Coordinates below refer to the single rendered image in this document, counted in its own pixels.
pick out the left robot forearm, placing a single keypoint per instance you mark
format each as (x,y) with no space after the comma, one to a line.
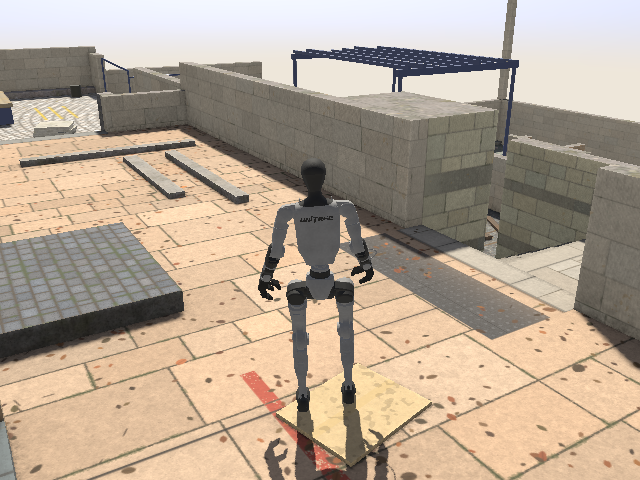
(269,266)

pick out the humanoid robot head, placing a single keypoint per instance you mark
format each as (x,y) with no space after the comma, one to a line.
(313,172)

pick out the left robot shin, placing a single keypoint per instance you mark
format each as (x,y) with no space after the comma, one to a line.
(300,366)

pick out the robot right upper arm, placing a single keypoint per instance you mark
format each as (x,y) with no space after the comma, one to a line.
(348,210)

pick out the left robot hand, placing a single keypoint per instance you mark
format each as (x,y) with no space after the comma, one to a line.
(267,285)

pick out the right robot hand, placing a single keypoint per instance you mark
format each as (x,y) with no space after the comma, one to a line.
(369,273)

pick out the right robot forearm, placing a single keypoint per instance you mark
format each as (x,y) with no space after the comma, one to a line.
(364,258)

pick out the robot left upper arm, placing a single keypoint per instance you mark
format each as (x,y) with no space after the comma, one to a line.
(284,214)

